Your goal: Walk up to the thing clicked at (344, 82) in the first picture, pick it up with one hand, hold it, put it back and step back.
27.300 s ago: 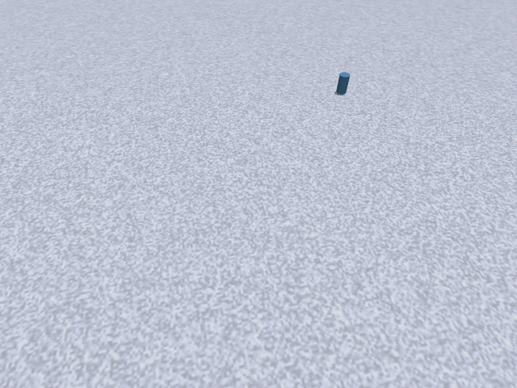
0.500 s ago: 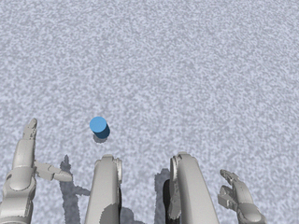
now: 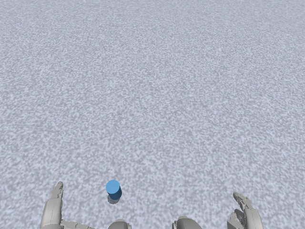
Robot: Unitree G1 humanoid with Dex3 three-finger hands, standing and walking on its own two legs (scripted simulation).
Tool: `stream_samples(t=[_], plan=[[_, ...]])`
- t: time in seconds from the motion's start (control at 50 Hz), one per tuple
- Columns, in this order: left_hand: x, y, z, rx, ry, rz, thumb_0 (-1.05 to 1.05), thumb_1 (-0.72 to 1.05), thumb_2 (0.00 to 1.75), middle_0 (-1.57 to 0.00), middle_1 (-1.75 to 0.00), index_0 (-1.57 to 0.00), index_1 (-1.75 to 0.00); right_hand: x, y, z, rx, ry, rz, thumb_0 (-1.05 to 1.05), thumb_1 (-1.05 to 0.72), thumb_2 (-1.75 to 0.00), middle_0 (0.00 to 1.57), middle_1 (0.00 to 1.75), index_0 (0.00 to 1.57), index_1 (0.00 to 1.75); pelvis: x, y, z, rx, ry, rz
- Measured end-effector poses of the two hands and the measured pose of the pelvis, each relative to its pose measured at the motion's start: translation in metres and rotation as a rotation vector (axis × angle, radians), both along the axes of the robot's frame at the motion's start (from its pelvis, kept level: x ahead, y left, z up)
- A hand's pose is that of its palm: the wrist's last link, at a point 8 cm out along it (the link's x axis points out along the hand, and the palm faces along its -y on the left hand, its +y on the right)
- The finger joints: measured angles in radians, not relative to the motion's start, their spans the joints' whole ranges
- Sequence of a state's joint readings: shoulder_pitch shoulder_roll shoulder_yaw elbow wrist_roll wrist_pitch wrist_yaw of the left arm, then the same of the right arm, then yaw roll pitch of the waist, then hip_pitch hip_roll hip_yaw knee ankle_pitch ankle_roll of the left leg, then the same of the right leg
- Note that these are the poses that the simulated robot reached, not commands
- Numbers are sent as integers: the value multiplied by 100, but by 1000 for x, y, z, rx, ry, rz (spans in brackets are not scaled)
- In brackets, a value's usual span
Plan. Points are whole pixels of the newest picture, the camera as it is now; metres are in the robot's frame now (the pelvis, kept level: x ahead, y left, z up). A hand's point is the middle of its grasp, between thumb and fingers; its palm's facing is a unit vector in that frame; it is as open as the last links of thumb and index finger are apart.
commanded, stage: home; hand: left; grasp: from the side
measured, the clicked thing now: (114, 190) +0.40 +0.19 -0.62
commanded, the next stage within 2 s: stand in 1.84 s
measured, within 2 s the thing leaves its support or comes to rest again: neither
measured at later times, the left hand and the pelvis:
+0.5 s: hand (71, 225) +0.17 +0.19 -0.02, palm faces +0.12 -0.95 -0.30, open 17.4 cm; pelvis +0.01 +0.00 +0.03, yaw +1 degrees
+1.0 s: hand (76, 224) +0.17 +0.18 -0.02, palm faces +0.11 -0.95 -0.30, open 17.5 cm; pelvis +0.00 -0.01 +0.03, yaw +1 degrees
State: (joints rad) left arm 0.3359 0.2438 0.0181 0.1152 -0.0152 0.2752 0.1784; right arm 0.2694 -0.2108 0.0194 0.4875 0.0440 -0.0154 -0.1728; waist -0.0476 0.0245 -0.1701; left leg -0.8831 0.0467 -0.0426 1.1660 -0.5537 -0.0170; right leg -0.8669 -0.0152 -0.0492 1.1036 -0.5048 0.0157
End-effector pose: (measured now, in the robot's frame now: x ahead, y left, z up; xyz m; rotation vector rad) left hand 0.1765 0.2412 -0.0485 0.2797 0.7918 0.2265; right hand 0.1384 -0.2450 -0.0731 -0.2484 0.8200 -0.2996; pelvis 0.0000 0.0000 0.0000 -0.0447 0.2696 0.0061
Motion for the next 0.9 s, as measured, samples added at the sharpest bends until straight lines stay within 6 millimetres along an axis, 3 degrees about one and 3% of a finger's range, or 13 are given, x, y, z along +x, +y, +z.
stream_samples(t=[0.12,0.22,0.4,0.9], plan=[[-11,-4,41,-7,-49,-6,-1,-51,7,-6,-6,-6,-6,9,12,24,14,-84,1,1,-90,-90,20,31,21,30,9,6,19,-1,-65,2],[-19,-5,55,-16,-70,-4,-1,-52,6,-6,-6,-5,-6,21,20,37,22,-141,30,1,-90,-90,20,31,21,30,10,7,26,1,-99,5],[-33,-4,51,-31,-42,15,-1,-53,6,-5,-6,-5,-6,30,21,48,2,-170,88,1,-90,-90,20,31,21,30,6,4,30,3,-123,16],[-33,-17,55,-31,-50,-3,-1,-54,6,-5,-6,-5,-6,11,4,40,5,-131,64,1,-90,-90,20,30,21,30,3,-5,34,12,-136,12]])
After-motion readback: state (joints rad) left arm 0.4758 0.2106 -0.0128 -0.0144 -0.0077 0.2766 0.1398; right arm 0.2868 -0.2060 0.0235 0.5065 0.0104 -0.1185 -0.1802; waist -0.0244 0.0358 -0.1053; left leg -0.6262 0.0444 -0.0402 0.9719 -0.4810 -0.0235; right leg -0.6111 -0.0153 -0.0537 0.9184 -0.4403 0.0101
